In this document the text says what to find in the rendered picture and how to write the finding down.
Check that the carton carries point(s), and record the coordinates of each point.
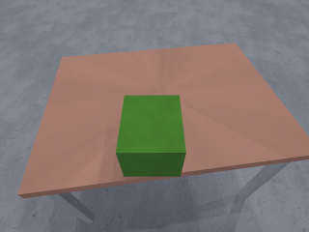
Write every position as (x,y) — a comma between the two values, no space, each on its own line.
(151,137)

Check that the table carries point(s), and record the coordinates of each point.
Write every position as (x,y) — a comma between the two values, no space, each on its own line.
(231,120)

